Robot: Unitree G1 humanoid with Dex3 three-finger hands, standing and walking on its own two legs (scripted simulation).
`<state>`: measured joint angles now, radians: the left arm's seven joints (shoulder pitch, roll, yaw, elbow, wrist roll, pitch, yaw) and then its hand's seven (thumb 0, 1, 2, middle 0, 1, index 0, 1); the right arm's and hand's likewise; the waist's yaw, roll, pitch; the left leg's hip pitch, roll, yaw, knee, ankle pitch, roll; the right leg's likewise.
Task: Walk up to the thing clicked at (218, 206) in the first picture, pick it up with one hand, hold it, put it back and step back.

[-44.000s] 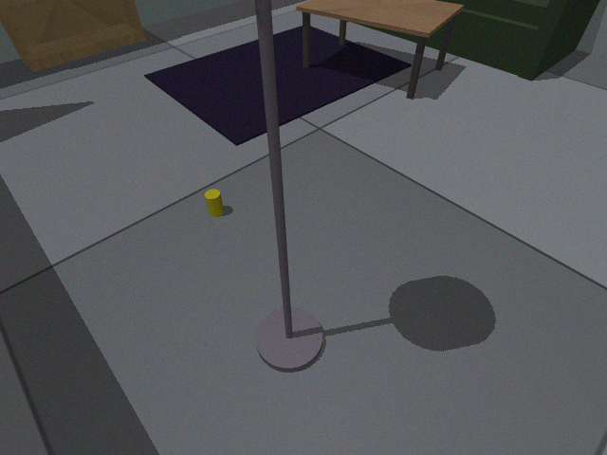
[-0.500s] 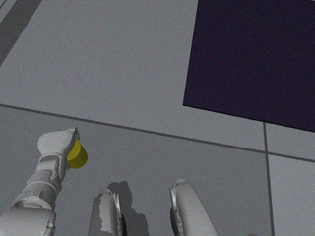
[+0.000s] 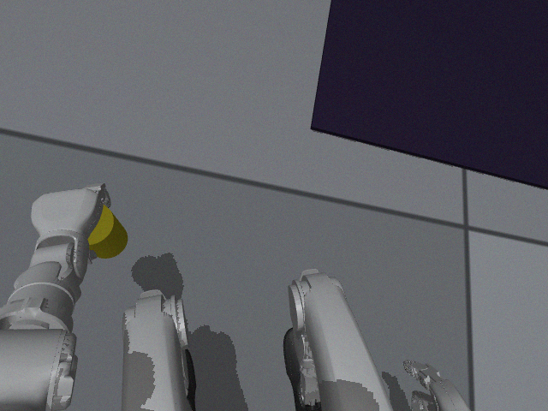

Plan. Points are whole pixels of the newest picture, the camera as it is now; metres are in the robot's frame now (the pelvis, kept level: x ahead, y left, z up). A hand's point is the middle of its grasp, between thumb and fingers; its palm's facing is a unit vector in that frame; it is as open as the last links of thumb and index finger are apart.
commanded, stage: crouch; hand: left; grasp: from above
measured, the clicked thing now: (99, 232) +0.43 +0.24 -0.22
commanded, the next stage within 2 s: lower in 0.58 s
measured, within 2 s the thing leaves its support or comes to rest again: rests again in 1.34 s
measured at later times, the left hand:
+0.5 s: hand (94, 238) +0.42 +0.25 -0.24, palm faces -0.46 -0.03 -0.89, open 10.1 cm
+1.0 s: hand (105, 239) +0.43 +0.25 -0.29, palm faces -0.48 -0.04 -0.88, open 10.0 cm
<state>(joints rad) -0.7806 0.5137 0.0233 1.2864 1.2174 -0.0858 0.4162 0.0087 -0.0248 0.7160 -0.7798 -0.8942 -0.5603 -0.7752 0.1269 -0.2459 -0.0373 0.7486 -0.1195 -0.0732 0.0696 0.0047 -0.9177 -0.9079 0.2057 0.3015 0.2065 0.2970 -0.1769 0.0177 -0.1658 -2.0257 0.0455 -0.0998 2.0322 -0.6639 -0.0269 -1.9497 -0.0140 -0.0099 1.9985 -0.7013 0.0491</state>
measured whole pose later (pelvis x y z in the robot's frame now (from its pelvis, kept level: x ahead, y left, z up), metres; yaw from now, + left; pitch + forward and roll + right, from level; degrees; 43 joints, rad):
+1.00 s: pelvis -0.02 +0.00 -0.11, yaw -3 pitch +34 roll -6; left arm -0.93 0.65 0.08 1.49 1.26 -0.18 0.45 0.02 0.00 0.67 -0.80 -0.86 -0.58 -0.74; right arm 0.14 -0.27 0.02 0.79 -0.16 -0.08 0.13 0.00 -0.92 -0.91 0.21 0.30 0.21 0.30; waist -0.23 -0.01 -0.05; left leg -2.31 0.03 -0.15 2.36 -0.65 -0.04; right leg -2.22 0.02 -0.01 2.31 -0.69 0.06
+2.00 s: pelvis -0.01 +0.00 -0.14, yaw -6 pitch +30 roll -9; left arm -0.96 0.78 0.14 1.68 1.31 -0.23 0.60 0.00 -0.17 0.86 -0.48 -0.96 -0.44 -0.92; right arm 0.13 -0.30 0.11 0.79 -0.25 -0.17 0.23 0.00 -0.90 -0.90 0.21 0.30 0.21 0.30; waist -0.29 -0.05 0.03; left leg -2.37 0.02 -0.23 2.51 -0.67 -0.05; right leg -2.27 0.05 -0.06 2.42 -0.69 0.07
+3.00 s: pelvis -0.01 +0.00 -0.09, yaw -3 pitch +34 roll -6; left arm -0.83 0.64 0.06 1.21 1.15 -0.06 0.32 0.00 -0.56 1.02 -0.09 -1.02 -0.08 -1.03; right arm 0.13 -0.28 -0.01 0.76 -0.11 -0.04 0.21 0.00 -0.92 -0.91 0.20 0.30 0.20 0.30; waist -0.18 0.04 -0.11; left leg -2.25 0.04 -0.15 2.32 -0.68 -0.03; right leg -2.17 0.02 -0.02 2.27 -0.70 0.06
